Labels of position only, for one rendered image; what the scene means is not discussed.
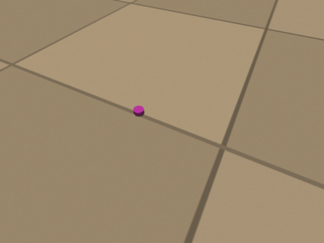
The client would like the tin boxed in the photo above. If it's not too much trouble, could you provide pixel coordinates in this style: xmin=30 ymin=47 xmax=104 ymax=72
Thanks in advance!
xmin=133 ymin=106 xmax=144 ymax=116

